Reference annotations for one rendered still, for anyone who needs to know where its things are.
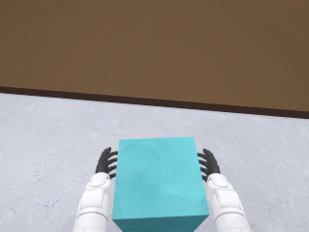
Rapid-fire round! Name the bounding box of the robot left hand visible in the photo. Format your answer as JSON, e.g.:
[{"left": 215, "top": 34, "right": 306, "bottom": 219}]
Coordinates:
[{"left": 95, "top": 147, "right": 118, "bottom": 179}]

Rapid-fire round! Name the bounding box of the robot right hand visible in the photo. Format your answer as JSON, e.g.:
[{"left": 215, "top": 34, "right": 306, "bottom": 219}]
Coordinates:
[{"left": 197, "top": 148, "right": 221, "bottom": 181}]

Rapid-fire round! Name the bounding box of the robot left forearm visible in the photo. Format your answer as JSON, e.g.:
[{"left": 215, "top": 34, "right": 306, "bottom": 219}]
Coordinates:
[{"left": 72, "top": 172, "right": 113, "bottom": 232}]

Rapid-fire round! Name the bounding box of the carton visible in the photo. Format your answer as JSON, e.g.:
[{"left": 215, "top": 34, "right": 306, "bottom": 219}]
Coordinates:
[{"left": 111, "top": 136, "right": 210, "bottom": 232}]

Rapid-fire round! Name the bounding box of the robot right forearm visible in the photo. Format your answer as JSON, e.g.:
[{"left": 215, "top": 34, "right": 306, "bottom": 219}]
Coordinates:
[{"left": 206, "top": 173, "right": 252, "bottom": 232}]

